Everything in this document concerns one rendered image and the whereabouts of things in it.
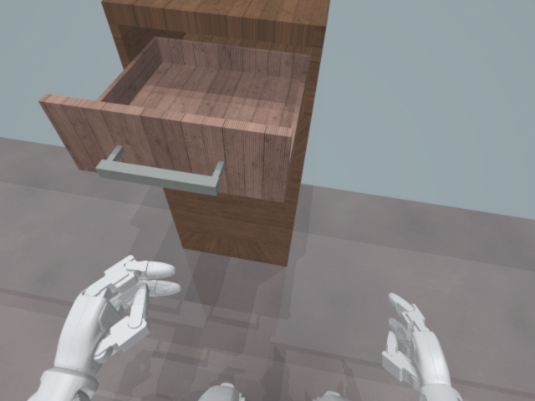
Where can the robot right hand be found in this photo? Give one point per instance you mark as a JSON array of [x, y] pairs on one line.
[[423, 361]]

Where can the right robot forearm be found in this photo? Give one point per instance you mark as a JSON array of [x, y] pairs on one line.
[[438, 392]]

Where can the robot left hand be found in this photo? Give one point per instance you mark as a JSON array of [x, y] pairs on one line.
[[82, 343]]

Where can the left robot forearm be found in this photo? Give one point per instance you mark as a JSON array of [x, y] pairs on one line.
[[61, 384]]

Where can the cabinet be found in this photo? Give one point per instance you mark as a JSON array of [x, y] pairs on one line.
[[231, 225]]

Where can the drawer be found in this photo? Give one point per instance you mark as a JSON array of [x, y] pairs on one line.
[[185, 105]]

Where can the handle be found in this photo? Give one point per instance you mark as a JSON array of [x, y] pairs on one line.
[[172, 179]]

